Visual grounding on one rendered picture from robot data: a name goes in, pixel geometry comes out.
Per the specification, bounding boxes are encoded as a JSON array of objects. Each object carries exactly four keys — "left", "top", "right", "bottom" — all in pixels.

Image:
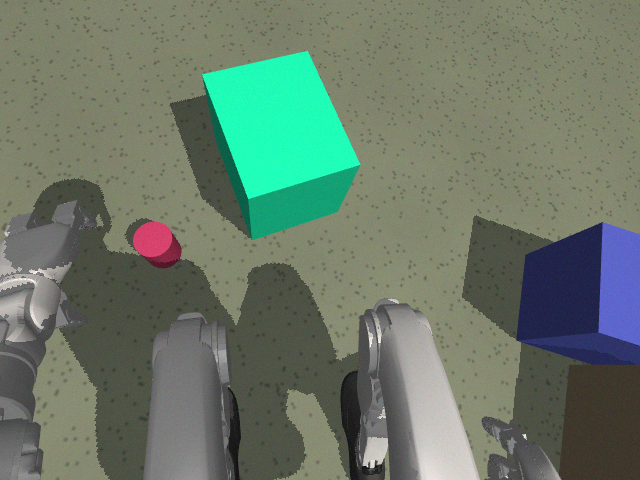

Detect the right robot hand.
[{"left": 482, "top": 417, "right": 561, "bottom": 480}]

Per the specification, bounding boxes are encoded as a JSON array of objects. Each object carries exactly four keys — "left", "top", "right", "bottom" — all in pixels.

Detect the right robot foot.
[{"left": 341, "top": 371, "right": 385, "bottom": 480}]

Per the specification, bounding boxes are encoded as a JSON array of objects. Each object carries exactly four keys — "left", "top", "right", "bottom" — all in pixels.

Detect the left robot hand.
[{"left": 0, "top": 200, "right": 97, "bottom": 329}]

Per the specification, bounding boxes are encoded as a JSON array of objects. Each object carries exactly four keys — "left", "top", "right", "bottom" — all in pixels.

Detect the left robot arm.
[{"left": 0, "top": 273, "right": 61, "bottom": 480}]

